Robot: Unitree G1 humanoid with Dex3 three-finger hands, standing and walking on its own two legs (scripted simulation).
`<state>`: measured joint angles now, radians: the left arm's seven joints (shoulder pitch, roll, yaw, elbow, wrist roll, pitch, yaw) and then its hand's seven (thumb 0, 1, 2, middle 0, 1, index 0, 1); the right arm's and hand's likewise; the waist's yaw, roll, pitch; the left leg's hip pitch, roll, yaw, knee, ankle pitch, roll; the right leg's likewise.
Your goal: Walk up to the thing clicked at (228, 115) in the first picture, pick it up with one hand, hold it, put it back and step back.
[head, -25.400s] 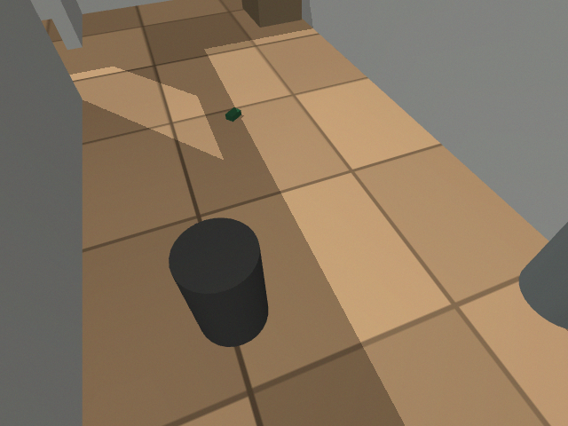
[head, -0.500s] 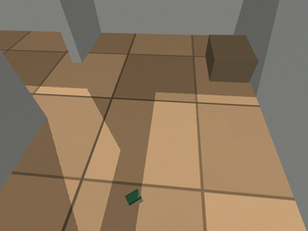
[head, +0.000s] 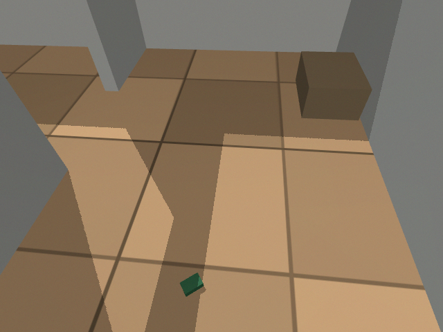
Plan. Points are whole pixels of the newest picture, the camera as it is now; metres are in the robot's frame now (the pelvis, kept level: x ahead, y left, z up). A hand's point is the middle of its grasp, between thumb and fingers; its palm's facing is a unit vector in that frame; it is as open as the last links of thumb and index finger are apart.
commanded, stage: stand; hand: left
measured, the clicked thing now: (191, 284) +0.45 +0.20 -0.77
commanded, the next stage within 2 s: rise first in 1.46 s
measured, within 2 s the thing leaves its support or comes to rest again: neither
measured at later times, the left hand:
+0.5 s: hand out of the picture +0.06 +0.25 -0.16, palm faces -0.03 -0.94 -0.34, open 7.4 cm
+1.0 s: hand out of the picture +0.07 +0.26 -0.16, palm faces -0.03 -0.94 -0.34, open 7.4 cm
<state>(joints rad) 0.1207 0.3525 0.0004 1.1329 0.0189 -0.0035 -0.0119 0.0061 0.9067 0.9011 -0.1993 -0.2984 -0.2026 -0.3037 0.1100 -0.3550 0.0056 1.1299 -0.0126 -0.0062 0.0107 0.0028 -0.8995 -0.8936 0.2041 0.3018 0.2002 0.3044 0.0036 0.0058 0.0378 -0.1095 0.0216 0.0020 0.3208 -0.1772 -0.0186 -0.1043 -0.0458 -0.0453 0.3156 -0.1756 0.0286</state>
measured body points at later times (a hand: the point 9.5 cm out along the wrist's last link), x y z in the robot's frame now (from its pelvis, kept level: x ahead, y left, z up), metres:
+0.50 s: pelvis +0.00 +0.00 +0.00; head +0.01 +0.00 +0.45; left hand +0.06 +0.30 -0.13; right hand +0.07 -0.30 -0.13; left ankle +0.00 +0.13 -0.75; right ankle +0.00 -0.14 -0.75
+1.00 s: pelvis +0.01 +0.00 +0.00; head +0.02 +0.00 +0.45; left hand +0.07 +0.30 -0.13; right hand +0.08 -0.30 -0.13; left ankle +0.00 +0.13 -0.75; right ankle +0.00 -0.14 -0.75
